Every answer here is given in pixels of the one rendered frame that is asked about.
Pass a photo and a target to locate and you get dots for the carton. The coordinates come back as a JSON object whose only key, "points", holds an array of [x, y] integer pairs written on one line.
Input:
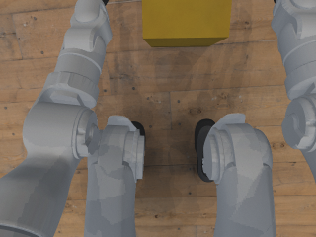
{"points": [[185, 23]]}

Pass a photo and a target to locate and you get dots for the robot right forearm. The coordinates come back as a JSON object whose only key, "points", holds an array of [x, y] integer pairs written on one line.
{"points": [[294, 22]]}

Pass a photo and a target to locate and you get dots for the right robot shin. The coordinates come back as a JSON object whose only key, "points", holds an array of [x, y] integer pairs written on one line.
{"points": [[239, 118]]}

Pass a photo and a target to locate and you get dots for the robot left upper arm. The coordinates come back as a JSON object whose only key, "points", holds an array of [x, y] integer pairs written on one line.
{"points": [[34, 194]]}

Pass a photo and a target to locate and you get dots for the robot right thigh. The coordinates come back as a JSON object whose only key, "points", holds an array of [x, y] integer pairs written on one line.
{"points": [[244, 190]]}

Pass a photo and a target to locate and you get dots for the robot left forearm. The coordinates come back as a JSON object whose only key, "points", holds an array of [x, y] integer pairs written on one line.
{"points": [[80, 61]]}

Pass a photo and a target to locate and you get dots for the robot right upper arm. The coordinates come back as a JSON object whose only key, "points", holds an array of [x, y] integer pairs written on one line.
{"points": [[299, 127]]}

